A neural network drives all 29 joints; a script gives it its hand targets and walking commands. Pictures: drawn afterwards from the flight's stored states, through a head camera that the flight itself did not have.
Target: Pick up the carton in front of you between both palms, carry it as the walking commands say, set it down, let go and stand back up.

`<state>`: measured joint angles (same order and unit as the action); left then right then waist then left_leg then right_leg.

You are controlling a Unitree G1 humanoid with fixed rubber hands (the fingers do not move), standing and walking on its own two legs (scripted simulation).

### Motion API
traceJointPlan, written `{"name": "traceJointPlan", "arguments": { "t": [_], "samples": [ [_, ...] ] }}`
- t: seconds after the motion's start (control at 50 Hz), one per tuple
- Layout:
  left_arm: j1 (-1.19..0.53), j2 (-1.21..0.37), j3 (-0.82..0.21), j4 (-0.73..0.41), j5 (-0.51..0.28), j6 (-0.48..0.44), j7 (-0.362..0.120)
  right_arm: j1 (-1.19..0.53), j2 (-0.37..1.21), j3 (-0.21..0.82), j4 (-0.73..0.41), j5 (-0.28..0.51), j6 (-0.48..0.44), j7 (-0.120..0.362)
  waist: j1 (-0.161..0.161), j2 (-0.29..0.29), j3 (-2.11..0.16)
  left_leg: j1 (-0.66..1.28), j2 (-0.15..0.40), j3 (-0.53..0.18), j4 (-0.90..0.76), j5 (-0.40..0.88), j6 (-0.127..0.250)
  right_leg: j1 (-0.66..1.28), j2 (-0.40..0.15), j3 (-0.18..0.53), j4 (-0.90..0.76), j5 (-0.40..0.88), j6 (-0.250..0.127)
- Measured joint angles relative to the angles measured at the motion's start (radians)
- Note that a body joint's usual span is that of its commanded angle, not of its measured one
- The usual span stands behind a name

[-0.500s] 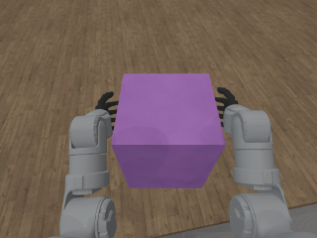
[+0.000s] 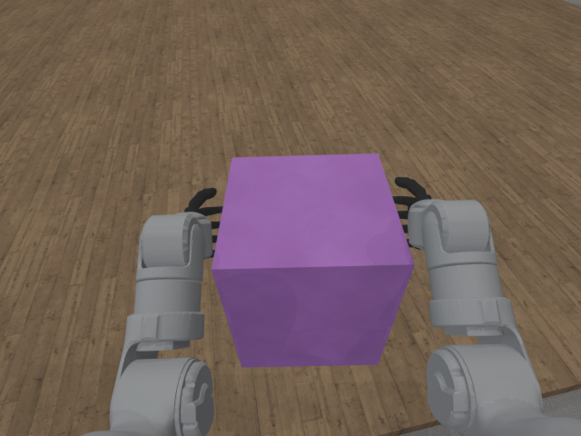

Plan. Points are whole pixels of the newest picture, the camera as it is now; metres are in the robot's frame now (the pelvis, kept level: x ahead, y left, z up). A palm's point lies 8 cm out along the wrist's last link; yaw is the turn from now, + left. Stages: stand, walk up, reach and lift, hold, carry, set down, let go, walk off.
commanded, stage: carry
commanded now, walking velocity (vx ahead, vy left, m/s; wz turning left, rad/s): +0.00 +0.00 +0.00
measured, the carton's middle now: (307, 264) +0.35 +0.00 +0.06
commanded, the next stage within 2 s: none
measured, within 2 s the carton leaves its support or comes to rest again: neither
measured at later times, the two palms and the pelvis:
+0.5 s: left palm (193, 252) +0.31 +0.14 +0.13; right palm (429, 239) +0.32 -0.16 +0.14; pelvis -0.03 -0.01 +0.00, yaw +0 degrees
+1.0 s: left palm (192, 261) +0.30 +0.14 +0.13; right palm (433, 247) +0.31 -0.16 +0.14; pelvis -0.05 -0.01 +0.00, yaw +0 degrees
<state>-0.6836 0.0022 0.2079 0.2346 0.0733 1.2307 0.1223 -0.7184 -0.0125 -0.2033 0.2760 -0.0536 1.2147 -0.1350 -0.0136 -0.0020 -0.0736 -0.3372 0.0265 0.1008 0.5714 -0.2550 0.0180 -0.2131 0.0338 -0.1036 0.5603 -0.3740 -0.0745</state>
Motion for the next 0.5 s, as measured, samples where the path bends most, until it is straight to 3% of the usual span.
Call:
{"name": "traceJointPlan", "arguments": {
  "t": [0.5],
  "samples": [
    [-0.010,0.006,-0.003,0.030,-0.010,-0.001,0.001,-0.002,0.000,-0.005,0.012,-0.009,0.008,0.005,0.010,0.006,-0.001,-0.022,0.011,-0.008,-0.039,0.073,-0.007,-0.034,0.005,-0.021,-0.010,0.053,-0.013]
  ]
}}
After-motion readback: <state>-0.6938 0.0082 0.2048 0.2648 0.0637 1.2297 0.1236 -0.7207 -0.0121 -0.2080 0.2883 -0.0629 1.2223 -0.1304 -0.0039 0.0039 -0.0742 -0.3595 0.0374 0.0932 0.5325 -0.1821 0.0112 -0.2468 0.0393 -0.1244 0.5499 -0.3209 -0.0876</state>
